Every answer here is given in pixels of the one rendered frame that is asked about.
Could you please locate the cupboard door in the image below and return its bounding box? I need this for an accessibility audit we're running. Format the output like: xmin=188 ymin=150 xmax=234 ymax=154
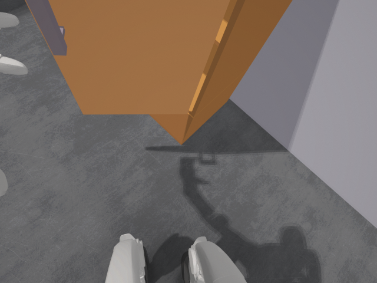
xmin=25 ymin=0 xmax=230 ymax=114

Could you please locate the handle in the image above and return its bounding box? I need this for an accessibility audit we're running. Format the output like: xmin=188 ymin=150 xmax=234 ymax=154
xmin=26 ymin=0 xmax=67 ymax=56

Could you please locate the robot left hand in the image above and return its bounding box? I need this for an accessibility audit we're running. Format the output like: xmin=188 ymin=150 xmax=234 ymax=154
xmin=0 ymin=12 xmax=28 ymax=75

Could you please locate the right robot thigh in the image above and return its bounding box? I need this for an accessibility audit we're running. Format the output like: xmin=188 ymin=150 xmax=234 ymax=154
xmin=188 ymin=241 xmax=247 ymax=283

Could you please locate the right robot shin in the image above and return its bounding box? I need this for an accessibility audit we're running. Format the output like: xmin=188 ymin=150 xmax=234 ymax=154
xmin=188 ymin=236 xmax=207 ymax=283

